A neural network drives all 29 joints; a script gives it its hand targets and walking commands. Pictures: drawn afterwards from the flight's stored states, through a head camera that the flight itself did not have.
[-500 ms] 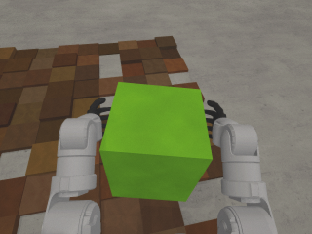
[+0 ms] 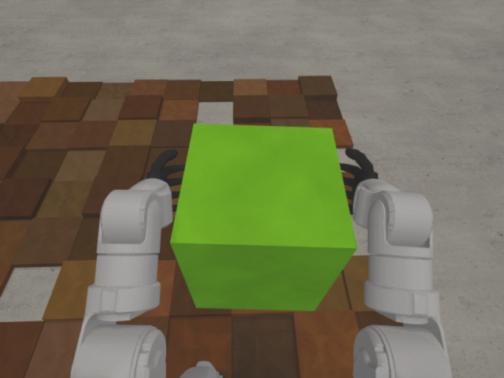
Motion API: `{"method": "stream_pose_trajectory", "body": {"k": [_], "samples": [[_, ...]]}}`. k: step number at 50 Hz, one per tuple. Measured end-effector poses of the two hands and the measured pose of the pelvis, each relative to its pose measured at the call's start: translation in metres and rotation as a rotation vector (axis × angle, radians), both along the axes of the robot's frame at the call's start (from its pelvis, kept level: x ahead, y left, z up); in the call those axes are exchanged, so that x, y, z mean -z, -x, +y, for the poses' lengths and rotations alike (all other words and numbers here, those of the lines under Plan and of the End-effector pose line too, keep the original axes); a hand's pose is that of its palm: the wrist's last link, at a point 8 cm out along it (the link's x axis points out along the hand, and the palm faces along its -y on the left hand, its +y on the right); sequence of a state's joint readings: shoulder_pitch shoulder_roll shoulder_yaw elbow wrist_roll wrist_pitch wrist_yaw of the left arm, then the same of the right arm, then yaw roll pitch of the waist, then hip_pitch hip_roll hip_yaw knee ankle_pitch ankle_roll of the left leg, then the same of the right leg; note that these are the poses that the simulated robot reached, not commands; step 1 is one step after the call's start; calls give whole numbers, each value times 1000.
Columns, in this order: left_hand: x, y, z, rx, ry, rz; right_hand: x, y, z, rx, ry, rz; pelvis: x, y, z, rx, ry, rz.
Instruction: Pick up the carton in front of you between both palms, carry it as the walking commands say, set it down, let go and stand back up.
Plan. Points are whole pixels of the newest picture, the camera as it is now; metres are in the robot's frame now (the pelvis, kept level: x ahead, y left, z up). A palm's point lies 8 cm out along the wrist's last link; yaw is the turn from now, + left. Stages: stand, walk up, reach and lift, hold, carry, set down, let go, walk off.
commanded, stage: carry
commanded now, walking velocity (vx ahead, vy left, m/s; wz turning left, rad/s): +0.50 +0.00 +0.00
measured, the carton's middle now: (258, 225) +0.36 +0.02 +0.04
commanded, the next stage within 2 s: none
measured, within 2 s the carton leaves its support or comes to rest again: neither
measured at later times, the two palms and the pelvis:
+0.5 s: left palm (204, 84) +0.67 +0.16 +0.10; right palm (344, 97) +0.65 -0.14 +0.10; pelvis +0.34 +0.03 -0.01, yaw -1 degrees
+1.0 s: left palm (200, 11) +0.93 +0.21 +0.14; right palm (317, 15) +0.92 -0.09 +0.15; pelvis +0.65 +0.06 +0.02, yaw -1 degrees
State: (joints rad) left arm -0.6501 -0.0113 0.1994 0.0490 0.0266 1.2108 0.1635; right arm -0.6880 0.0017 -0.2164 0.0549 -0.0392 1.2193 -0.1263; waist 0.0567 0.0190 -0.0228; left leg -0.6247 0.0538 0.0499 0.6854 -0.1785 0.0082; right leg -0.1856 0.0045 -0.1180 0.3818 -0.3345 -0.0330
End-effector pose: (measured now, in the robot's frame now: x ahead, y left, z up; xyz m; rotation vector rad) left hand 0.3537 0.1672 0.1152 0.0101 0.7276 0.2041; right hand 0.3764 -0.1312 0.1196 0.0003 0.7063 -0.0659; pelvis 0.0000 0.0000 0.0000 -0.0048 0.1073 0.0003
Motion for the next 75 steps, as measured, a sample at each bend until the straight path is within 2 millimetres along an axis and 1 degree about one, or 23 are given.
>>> {"method": "stream_pose_trajectory", "body": {"k": [2, 5, 8, 12, 16, 20, 26, 28, 31, 35, 39, 42, 45, 49, 52, 54, 57, 60, 63, 66, 68, 71, 75], "samples": [[-7, -30, 9, -2, 10, -43, -8, -28, 8, 9, -3, -42, 4, -27, 7, -2, 11, -4], [-16, -82, 21, 13, 25, -106, -21, -73, 20, 26, 10, -105, 18, -72, 20, -1, 3, -13], [-19, -129, 26, 40, 42, -99, -26, -110, 25, 46, 35, -99, 17, -105, 29, 5, -10, -12], [-23, -182, 19, 78, 60, -35, -26, -146, 18, 99, 37, -34, 6, -148, 39, 6, 13, -6], [-23, -229, 8, 101, 69, 5, -24, -182, 7, 152, 15, 5, -3, -196, 43, 9, 25, 0], [-11, -270, -1, 102, 65, 32, -11, -220, -1, 177, -7, 33, -5, -253, 42, 13, 23, -3], [25, -322, -11, 66, 63, 52, 30, -285, -10, 166, -45, 55, 6, -352, 28, 11, 41, -24], [35, -334, -10, 35, 63, 68, 41, -305, -9, 146, -53, 75, 2, -378, 23, -8, 57, -27], [43, -344, 1, -15, 65, 87, 43, -334, 1, 94, -46, 97, -9, -410, 16, -28, 35, -24], [31, -364, 20, -79, 73, 62, 30, -373, 22, 17, -27, 73, -23, -456, 14, -47, 13, -20], [10, -403, 34, -102, 70, -2, 8, -420, 37, -28, -10, 8, -29, -509, 22, -52, -1, -23], [-2, -446, 42, -84, 71, -58, -5, -457, 44, -15, -7, -49, -24, -554, 34, -50, 0, -35], [-8, -494, 49, -54, 83, -108, -13, -495, 50, 11, 6, -100, -14, -599, 46, -31, -19, -51], [-21, -557, 45, 28, 67, -92, -23, -535, 45, 84, 2, -86, -19, -642, 56, 7, -7, -45], [-36, -607, 34, 88, 74, -88, -38, -566, 34, 131, 24, -84, -27, -670, 57, 10, 4, -35], [-48, -641, 26, 121, 68, -102, -52, -594, 27, 144, 41, -98, -30, -688, 57, 9, 7, -30], [-67, -695, 15, 150, 47, -121, -71, -644, 15, 138, 63, -116, -32, -719, 53, 5, 4, -24], [-81, -749, 5, 154, 23, -118, -85, -702, 5, 115, 74, -113, -29, -754, 45, 3, -4, -21], [-87, -804, -4, 142, 0, -99, -89, -764, -4, 88, 76, -94, -19, -795, 34, 3, -20, -24], [-87, -859, -12, 116, -25, -75, -82, -828, -13, 56, 57, -73, -3, -839, 21, 6, -16, -35], [-80, -890, -16, 100, -45, -38, -71, -866, -17, 41, 30, -36, -1, -860, 15, 6, 11, -37], [-63, -925, -14, 68, -46, 38, -55, -913, -15, 21, 5, 39, -7, -886, 7, 7, 5, -27], [-40, -965, -7, 19, -23, 104, -35, -967, -7, 12, -20, 108, -17, -924, 2, 6, -5, -3]]}}
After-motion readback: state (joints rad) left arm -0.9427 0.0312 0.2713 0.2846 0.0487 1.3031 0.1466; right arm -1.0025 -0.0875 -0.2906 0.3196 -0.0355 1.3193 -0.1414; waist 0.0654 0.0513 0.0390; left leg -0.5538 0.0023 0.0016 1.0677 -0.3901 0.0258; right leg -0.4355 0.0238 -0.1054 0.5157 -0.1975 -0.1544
